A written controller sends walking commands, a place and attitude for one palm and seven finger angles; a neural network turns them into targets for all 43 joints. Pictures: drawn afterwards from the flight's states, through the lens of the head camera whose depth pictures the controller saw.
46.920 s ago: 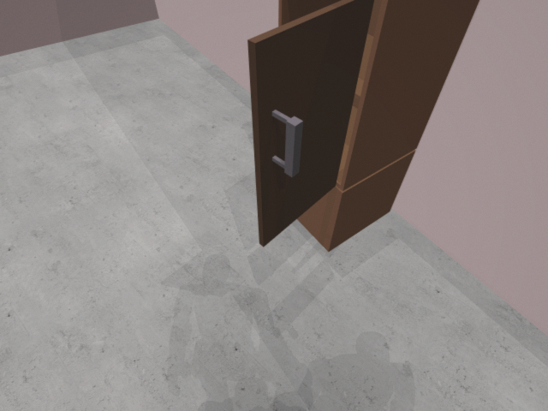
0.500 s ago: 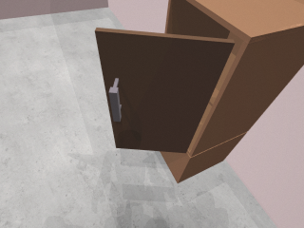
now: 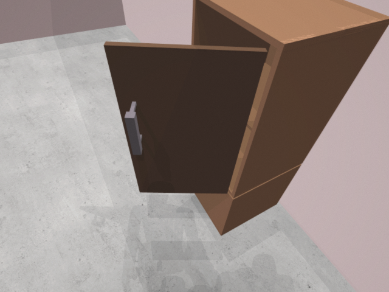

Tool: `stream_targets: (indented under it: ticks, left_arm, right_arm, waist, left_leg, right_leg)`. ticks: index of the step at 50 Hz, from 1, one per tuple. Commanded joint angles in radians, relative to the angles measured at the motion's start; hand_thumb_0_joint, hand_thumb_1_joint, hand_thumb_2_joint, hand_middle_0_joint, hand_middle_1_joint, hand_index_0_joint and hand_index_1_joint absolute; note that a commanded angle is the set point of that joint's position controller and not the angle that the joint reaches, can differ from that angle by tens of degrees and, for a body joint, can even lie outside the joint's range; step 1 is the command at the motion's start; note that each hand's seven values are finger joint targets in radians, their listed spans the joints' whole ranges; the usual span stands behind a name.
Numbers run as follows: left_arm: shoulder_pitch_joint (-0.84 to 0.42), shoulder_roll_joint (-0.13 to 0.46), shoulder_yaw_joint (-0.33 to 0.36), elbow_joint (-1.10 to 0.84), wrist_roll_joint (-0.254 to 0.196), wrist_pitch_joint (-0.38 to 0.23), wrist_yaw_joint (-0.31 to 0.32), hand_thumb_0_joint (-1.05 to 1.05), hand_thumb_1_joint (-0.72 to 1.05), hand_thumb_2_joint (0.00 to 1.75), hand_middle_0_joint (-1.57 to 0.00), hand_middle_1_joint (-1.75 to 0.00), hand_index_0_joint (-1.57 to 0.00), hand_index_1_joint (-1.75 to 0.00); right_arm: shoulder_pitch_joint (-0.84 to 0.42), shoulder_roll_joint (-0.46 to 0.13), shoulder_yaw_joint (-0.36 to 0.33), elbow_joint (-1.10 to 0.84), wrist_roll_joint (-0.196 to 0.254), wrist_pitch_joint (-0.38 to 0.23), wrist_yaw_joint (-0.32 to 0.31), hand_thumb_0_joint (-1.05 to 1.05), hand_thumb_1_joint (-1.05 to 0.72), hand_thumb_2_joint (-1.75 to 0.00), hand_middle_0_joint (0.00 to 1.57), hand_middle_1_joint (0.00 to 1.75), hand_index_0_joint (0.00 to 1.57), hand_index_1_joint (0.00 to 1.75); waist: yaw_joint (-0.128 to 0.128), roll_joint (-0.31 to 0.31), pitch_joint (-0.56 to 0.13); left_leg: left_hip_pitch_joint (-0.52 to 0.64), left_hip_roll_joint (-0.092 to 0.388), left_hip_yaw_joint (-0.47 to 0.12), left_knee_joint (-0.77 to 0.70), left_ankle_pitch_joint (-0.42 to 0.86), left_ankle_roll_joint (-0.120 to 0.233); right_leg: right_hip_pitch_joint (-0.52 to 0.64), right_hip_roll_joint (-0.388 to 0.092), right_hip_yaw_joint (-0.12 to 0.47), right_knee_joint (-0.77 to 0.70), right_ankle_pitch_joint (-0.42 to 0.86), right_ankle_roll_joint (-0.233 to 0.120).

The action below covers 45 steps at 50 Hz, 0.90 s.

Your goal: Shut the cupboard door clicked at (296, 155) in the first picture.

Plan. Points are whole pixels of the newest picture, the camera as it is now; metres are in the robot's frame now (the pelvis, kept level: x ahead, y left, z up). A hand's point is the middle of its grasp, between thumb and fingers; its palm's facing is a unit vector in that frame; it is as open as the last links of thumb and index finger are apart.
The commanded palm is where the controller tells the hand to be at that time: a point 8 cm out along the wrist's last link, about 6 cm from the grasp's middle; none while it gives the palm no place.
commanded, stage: look again from close up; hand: left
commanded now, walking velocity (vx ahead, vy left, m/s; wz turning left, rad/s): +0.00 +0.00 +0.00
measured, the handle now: (135, 128) +0.50 +0.18 +0.03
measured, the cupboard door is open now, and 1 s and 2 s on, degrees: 61 61 61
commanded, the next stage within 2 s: shuffle to correct the standing spot in 0.62 s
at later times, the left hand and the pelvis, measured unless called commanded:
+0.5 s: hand out of the picture +0.03 +0.20 -0.19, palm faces +0.02 -0.98 -0.20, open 7.4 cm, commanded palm none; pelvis +0.00 +0.02 -0.01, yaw -1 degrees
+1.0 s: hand out of the picture -0.09 +0.21 -0.17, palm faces +0.02 -0.98 -0.19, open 7.4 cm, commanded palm none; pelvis -0.03 +0.04 +0.00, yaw -1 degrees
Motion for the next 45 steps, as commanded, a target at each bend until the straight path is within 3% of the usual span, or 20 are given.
stream_targets:
  ticks: [1, 3, 4, 5, 6, 8, 10, 12, 14, 19, 26, 32, 36, 38, 41, 44, 45]
  left_arm:
    - [0.097, 0.079, 0.020, -0.006, 0.001, -0.013, 0.012, 0.00, 0.90, 0.90, -0.20, -0.30, -0.20, -0.30]
    - [0.109, 0.069, 0.018, 0.000, 0.000, -0.016, 0.013, 0.00, 0.90, 0.90, -0.20, -0.30, -0.20, -0.30]
    - [0.053, 0.242, -0.007, -0.090, 0.016, -0.048, 0.014, 0.00, 0.90, 0.90, -0.20, -0.30, -0.20, -0.30]
    - [0.053, 0.185, 0.024, -0.087, 0.013, -0.048, 0.021, 0.00, 0.90, 0.90, -0.20, -0.30, -0.20, -0.30]
    - [0.066, 0.142, 0.022, -0.072, 0.018, -0.051, 0.025, 0.00, 0.90, 0.90, -0.20, -0.30, -0.20, -0.30]
    - [0.069, 0.120, 0.015, -0.087, 0.013, -0.046, 0.027, 0.00, 0.90, 0.90, -0.20, -0.30, -0.20, -0.30]
    - [0.061, 0.114, 0.016, -0.101, 0.012, -0.041, 0.031, 0.00, 0.90, 0.90, -0.20, -0.30, -0.20, -0.30]
    - [0.063, 0.114, 0.021, -0.118, 0.013, -0.037, 0.032, 0.00, 0.90, 0.90, -0.20, -0.30, -0.20, -0.30]
    - [0.106, 0.108, 0.016, -0.116, 0.016, -0.036, 0.032, 0.00, 0.90, 0.90, -0.20, -0.30, -0.20, -0.30]
    - [0.121, 0.133, 0.022, -0.130, 0.015, -0.027, 0.032, 0.00, 0.90, 0.90, -0.20, -0.30, -0.20, -0.30]
    - [0.077, 0.165, 0.025, -0.159, 0.018, -0.019, 0.025, 0.00, 0.90, 0.90, -0.20, -0.30, -0.20, -0.30]
    - [0.065, 0.182, 0.024, -0.162, 0.021, -0.015, 0.017, 0.00, 0.90, 0.90, -0.20, -0.30, -0.20, -0.30]
    - [0.081, 0.183, 0.022, -0.149, 0.022, -0.013, 0.014, 0.00, 0.90, 0.90, -0.20, -0.30, -0.20, -0.30]
    - [0.121, 0.142, 0.012, -0.122, 0.021, -0.006, 0.012, 0.00, 0.90, 0.90, -0.20, -0.30, -0.20, -0.30]
    - [0.176, 0.133, 0.019, -0.104, 0.030, 0.017, 0.003, 0.00, 0.90, 0.90, -0.20, -0.30, -0.20, -0.30]
    - [0.229, 0.118, 0.024, -0.087, 0.030, 0.030, -0.010, 0.00, 0.90, 0.90, -0.20, -0.30, -0.20, -0.30]
    - [0.244, 0.108, 0.027, -0.078, 0.028, 0.033, -0.013, 0.00, 0.90, 0.90, -0.20, -0.30, -0.20, -0.30]
  right_arm:
    - [0.032, -0.081, -0.012, -0.037, 0.006, -0.023, -0.012, 0.00, -0.90, -0.90, 0.20, 0.30, 0.20, 0.30]
    - [0.039, -0.077, -0.012, -0.035, 0.007, -0.028, -0.014, 0.00, -0.90, -0.90, 0.20, 0.30, 0.20, 0.30]
    - [-0.032, -0.182, -0.015, -0.165, -0.007, -0.046, 0.005, 0.00, -0.90, -0.90, 0.20, 0.30, 0.20, 0.30]
    - [-0.043, -0.158, -0.043, -0.167, -0.002, -0.060, -0.002, 0.00, -0.90, -0.90, 0.20, 0.30, 0.20, 0.30]
    - [-0.035, -0.127, -0.043, -0.155, -0.003, -0.058, -0.007, 0.00, -0.90, -0.90, 0.20, 0.30, 0.20, 0.30]
    - [0.028, -0.099, -0.041, -0.164, -0.004, -0.051, -0.006, 0.00, -0.90, -0.90, 0.20, 0.30, 0.20, 0.30]
    - [0.021, -0.080, -0.034, -0.177, -0.006, -0.042, -0.003, 0.00, -0.90, -0.90, 0.20, 0.30, 0.20, 0.30]
    - [0.021, -0.092, -0.036, -0.186, -0.003, -0.044, -0.005, 0.00, -0.90, -0.90, 0.20, 0.30, 0.20, 0.30]
    - [0.008, -0.106, -0.028, -0.181, -0.001, -0.054, -0.008, 0.00, -0.90, -0.90, 0.20, 0.30, 0.20, 0.30]
    - [-0.036, -0.152, -0.035, -0.201, 0.002, -0.053, -0.012, 0.00, -0.90, -0.90, 0.20, 0.30, 0.20, 0.30]
    - [-0.107, -0.186, -0.041, -0.228, 0.001, -0.046, -0.002, 0.00, -0.90, -0.90, 0.20, 0.30, 0.20, 0.30]
    - [-0.133, -0.214, -0.043, -0.232, 0.001, -0.040, 0.005, 0.00, -0.90, -0.90, 0.20, 0.30, 0.20, 0.30]
    - [-0.134, -0.221, -0.045, -0.223, 0.002, -0.037, 0.008, 0.00, -0.90, -0.90, 0.20, 0.30, 0.20, 0.30]
    - [-0.113, -0.196, -0.039, -0.199, 0.000, -0.030, 0.008, 0.00, -0.90, -0.90, 0.20, 0.30, 0.20, 0.30]
    - [-0.105, -0.234, -0.055, -0.190, -0.003, -0.015, 0.002, 0.00, -0.90, -0.90, 0.20, 0.30, 0.20, 0.30]
    - [-0.104, -0.247, -0.064, -0.185, -0.005, -0.010, -0.006, 0.00, -0.90, -0.90, 0.20, 0.30, 0.20, 0.30]
    - [-0.104, -0.245, -0.065, -0.180, -0.008, -0.008, -0.009, 0.00, -0.90, -0.90, 0.20, 0.30, 0.20, 0.30]
  waist:
    - [0.017, 0.036, 0.090]
    - [0.017, 0.030, 0.070]
    - [-0.006, 0.098, 0.176]
    - [0.015, 0.050, 0.072]
    - [0.001, 0.036, 0.024]
    - [-0.018, -0.027, -0.030]
    - [-0.019, -0.059, -0.001]
    - [-0.015, -0.011, 0.026]
    - [0.012, 0.065, -0.003]
    - [0.026, 0.041, 0.011]
    - [0.022, 0.029, 0.027]
    - [0.020, 0.062, 0.040]
    - [0.022, 0.061, 0.021]
    - [0.020, 0.055, 0.010]
    - [0.029, 0.106, 0.035]
    - [0.044, 0.107, 0.045]
    - [0.047, 0.091, 0.039]
  left_leg:
    - [0.064, 0.100, -0.150, -0.100, -0.159, -0.017]
    - [0.081, 0.105, -0.150, -0.095, -0.126, -0.014]
    - [0.039, 0.054, -0.160, -0.010, 0.015, -0.004]
    - [0.019, 0.089, -0.156, 0.074, -0.074, 0.002]
    - [0.011, 0.087, -0.156, 0.107, -0.067, 0.001]
    - [0.029, 0.076, -0.136, 0.171, -0.062, -0.002]
    - [0.001, 0.068, -0.115, 0.192, -0.063, 0.002]
    - [-0.014, 0.084, -0.120, 0.158, -0.006, 0.011]
    - [0.025, 0.111, -0.143, 0.147, 0.191, 0.031]
    - [0.028, 0.130, -0.157, 0.120, 0.227, 0.047]
    - [0.012, 0.122, -0.168, 0.037, -0.012, 0.036]
    - [0.004, 0.128, -0.203, -0.064, -0.207, 0.026]
    - [0.008, 0.134, -0.214, -0.108, -0.266, 0.022]
    - [0.015, 0.148, -0.230, -0.156, -0.380, 0.013]
    - [-0.044, 0.207, -0.282, -0.250, -0.585, 0.027]
    - [-0.073, 0.234, -0.279, -0.266, -0.574, 0.042]
    - [-0.080, 0.226, -0.256, -0.259, -0.557, 0.029]
  right_leg:
    - [-0.175, -0.097, 0.093, -0.125, -0.054, -0.021]
    - [-0.165, -0.096, 0.090, -0.115, -0.014, -0.022]
    - [-0.214, -0.075, 0.075, -0.108, 0.060, -0.049]
    - [-0.210, -0.107, 0.110, -0.065, -0.007, -0.049]
    - [-0.196, -0.129, 0.127, -0.078, 0.017, -0.058]
    - [-0.211, -0.150, 0.142, -0.084, 0.007, -0.071]
    - [-0.218, -0.151, 0.149, -0.077, 0.035, -0.075]
    - [-0.207, -0.117, 0.126, -0.022, 0.109, -0.069]
    - [-0.158, -0.084, 0.095, 0.037, 0.233, -0.049]
    - [-0.146, -0.068, 0.090, 0.040, 0.196, -0.033]
    - [-0.164, -0.074, 0.095, 0.006, 0.080, -0.027]
    - [-0.175, -0.067, 0.080, -0.010, 0.009, -0.023]
    - [-0.157, -0.068, 0.068, -0.016, 0.000, -0.019]
    - [-0.156, -0.050, 0.040, -0.007, -0.052, -0.007]
    - [-0.153, -0.012, -0.020, 0.079, -0.133, -0.008]
    - [-0.126, -0.005, -0.038, 0.100, -0.119, -0.022]
    - [-0.107, 0.002, -0.039, 0.077, -0.110, -0.025]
